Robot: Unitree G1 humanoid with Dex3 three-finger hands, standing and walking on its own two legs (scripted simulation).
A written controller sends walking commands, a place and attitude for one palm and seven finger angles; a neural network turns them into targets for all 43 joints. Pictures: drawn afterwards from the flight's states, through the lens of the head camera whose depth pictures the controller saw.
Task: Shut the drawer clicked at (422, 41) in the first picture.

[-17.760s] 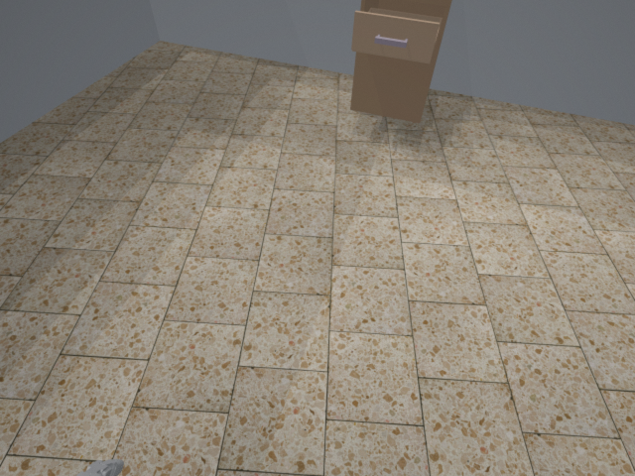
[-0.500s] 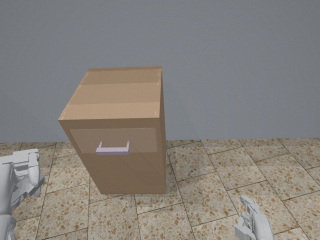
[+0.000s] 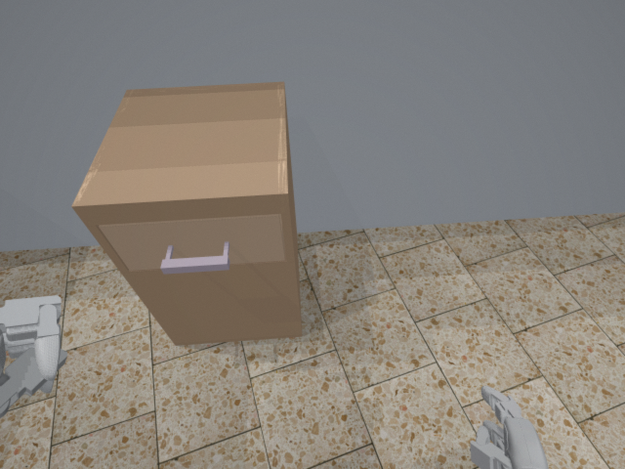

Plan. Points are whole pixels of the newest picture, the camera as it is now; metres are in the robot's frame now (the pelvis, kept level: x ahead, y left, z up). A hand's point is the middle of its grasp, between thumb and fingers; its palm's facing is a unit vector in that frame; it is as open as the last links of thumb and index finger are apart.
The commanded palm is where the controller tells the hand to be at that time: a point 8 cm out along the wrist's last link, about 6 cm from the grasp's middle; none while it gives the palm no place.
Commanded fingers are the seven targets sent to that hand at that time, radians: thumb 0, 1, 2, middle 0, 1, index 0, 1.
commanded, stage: step back with the hand held close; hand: left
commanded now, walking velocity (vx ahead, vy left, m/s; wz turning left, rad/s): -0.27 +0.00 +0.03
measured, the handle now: (197, 256) +0.57 +0.31 -0.22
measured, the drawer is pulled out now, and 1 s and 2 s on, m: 0.00 0.00 0.00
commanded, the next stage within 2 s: stop stepping back and stand still in 0.78 s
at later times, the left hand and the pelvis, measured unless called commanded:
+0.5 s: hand out of the picture +0.08 +0.26 +0.17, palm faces +0.43 -0.78 -0.45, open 3.3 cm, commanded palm +0.03 +0.30 +0.18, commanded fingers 0.00 0.90 0.90 -1.40 -1.60 -1.40 -1.60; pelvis -0.09 +0.01 -0.01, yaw +3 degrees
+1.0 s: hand out of the picture +0.03 +0.23 +0.17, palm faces +0.28 -0.81 -0.51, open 3.2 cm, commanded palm -0.03 +0.28 +0.18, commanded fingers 0.00 0.90 0.90 -1.40 -1.60 -1.40 -1.60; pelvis -0.17 +0.00 -0.01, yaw -1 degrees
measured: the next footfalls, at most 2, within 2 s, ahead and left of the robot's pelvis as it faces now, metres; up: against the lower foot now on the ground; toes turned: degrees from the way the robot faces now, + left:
right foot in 0.78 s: -0.18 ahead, -0.11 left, +0.00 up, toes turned +0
left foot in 0.92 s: -0.03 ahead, +0.10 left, +0.00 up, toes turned +0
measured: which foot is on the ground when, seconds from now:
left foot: down 0.00-0.82, up 0.84-0.90, down 0.92-1.00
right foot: down 0.00-0.56, up 0.58-0.76, down 0.78-1.00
